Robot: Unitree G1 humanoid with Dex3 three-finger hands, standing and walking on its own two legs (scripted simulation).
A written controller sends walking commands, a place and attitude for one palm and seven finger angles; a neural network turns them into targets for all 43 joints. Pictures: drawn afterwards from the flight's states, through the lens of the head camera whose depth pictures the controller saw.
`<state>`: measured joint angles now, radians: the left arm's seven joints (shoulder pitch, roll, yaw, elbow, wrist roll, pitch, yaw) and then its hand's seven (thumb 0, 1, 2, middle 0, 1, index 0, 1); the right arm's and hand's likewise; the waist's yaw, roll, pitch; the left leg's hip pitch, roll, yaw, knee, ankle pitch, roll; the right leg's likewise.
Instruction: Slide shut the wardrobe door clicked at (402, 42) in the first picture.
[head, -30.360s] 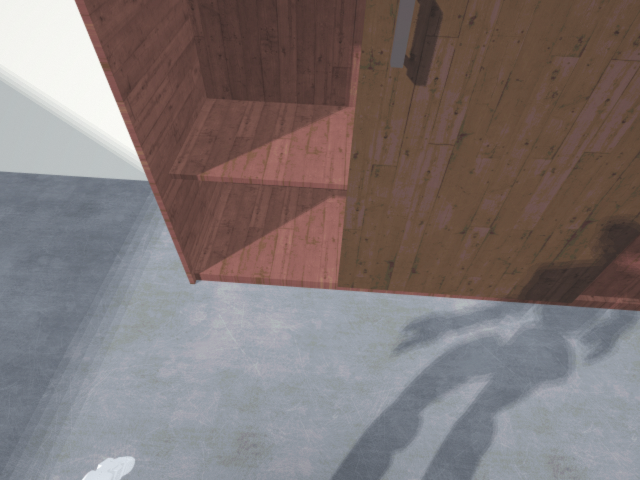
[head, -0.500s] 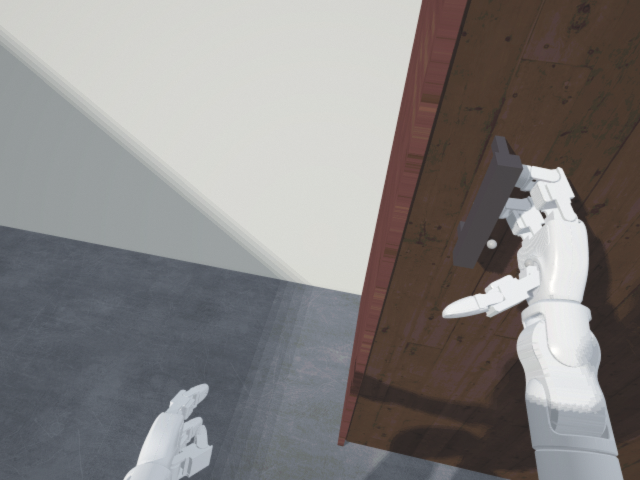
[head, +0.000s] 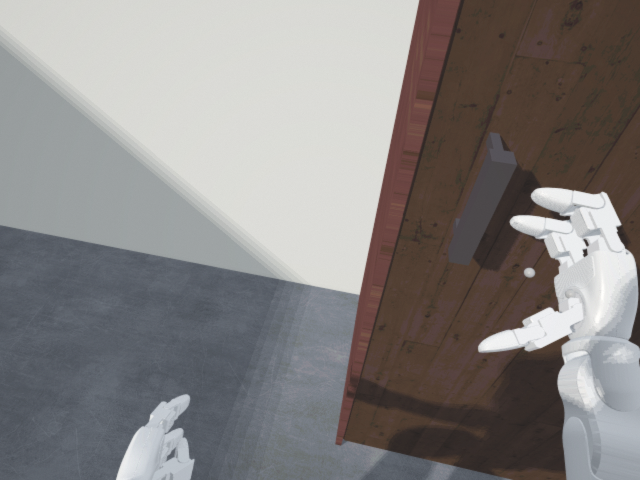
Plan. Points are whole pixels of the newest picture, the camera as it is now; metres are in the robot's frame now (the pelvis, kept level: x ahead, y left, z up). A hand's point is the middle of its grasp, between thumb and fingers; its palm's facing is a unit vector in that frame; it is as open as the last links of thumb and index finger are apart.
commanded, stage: slip the hand off the handle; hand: right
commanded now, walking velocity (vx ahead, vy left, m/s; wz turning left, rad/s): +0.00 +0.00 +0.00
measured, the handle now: (476, 200) +0.37 -0.16 +0.21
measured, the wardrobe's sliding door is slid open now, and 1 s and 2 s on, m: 0.00 0.00 0.00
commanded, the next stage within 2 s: draw the hand back to the body in 0.44 s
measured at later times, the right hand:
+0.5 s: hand (559, 349) +0.19 -0.18 +0.20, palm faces +0.17 +0.98 -0.11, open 14.7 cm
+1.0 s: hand (579, 364) +0.19 -0.20 +0.19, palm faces +0.20 +0.98 -0.07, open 14.7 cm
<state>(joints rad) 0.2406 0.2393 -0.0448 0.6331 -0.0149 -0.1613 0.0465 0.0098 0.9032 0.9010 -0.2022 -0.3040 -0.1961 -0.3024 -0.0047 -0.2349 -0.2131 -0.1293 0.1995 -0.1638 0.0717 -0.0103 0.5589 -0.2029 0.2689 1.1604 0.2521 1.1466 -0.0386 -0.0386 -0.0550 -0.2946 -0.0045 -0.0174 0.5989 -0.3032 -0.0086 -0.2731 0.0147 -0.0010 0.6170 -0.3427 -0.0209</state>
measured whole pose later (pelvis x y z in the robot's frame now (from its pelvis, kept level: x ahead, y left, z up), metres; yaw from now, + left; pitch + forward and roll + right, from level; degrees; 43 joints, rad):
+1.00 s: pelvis +0.00 +0.01 +0.00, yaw -2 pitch -4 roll +1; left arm 0.17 0.24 -0.10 0.62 -0.06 -0.20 0.09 0.01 0.90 0.90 -0.20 -0.30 -0.20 -0.30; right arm 0.31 -0.27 -0.27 -0.55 0.32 0.36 0.10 -0.01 0.55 -0.20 0.25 1.15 0.25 1.15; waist -0.08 -0.07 -0.09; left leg -0.21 0.00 0.03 0.58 -0.31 0.00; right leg -0.21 0.02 0.04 0.61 -0.34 -0.01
